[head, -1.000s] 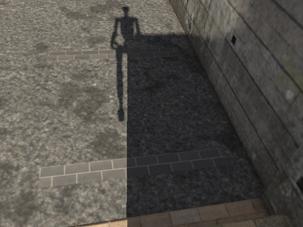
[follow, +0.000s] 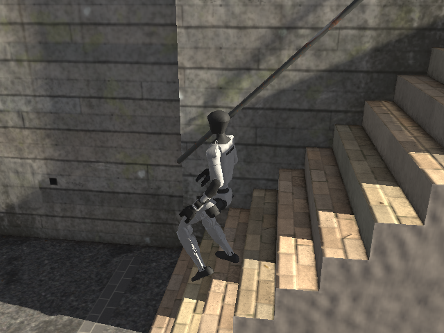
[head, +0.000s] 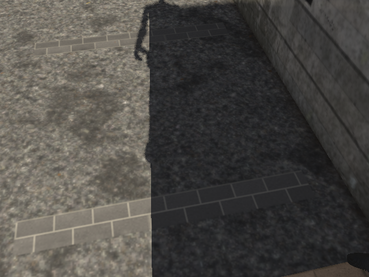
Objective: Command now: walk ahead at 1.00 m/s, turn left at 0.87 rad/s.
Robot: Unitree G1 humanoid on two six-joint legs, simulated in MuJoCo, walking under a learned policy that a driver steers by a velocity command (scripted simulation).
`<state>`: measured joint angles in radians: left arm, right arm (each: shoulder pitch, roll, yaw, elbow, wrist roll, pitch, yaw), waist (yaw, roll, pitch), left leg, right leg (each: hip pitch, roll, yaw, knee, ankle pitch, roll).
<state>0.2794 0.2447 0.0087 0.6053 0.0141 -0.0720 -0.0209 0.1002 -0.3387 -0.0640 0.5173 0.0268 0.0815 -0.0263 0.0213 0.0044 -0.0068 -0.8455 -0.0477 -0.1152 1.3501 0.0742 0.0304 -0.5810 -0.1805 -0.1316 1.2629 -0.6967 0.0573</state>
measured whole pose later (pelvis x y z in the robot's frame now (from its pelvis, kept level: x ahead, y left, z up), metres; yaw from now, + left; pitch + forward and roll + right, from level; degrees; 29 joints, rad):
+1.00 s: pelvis +0.61 +0.08 -0.47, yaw +0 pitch +1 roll -8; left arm 0.45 0.13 0.04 0.96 -0.01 -0.10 0.07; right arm 0.10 -0.21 -0.04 0.69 0.05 -0.03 0.06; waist 0.07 0.14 -0.05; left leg -0.56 0.13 -0.13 0.52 0.48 0.04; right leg -0.16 0.10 -0.13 1.25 -0.93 -0.03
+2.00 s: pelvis +1.43 +0.34 -0.54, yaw +14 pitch +0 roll +4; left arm 0.14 0.32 0.07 0.71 -0.05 -0.04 -0.01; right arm 0.42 -0.26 -0.08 0.83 -0.01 -0.09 0.01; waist -0.07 -0.04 0.02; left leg -0.02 -0.01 0.20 0.36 -0.33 -0.02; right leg -0.81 -0.13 0.02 1.22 -0.16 -0.04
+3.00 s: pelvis +2.29 +0.39 -0.54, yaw +5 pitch +2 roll +1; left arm 0.00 0.26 0.01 0.64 0.02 -0.10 0.00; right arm 0.35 -0.24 -0.02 0.79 0.02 -0.07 -0.01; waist -0.08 -0.03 0.08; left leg -0.12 -0.16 -0.06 0.33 -0.22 0.13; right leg -0.67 -0.04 0.09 0.68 0.02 0.03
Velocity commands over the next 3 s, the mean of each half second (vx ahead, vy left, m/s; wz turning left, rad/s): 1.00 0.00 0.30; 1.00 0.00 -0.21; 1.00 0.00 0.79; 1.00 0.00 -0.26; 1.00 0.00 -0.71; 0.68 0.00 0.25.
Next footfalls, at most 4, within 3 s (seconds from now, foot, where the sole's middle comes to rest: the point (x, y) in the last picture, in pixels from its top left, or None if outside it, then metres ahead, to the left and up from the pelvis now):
0.18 left None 0.14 0.14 -0.88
0.66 right None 0.41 -0.04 -1.10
1.04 left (150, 256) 0.78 0.21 -1.31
1.34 right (193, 204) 1.10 -0.01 -1.31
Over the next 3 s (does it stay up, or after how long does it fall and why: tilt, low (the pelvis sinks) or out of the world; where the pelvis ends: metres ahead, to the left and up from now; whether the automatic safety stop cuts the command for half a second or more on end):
stays up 2.29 0.39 -0.54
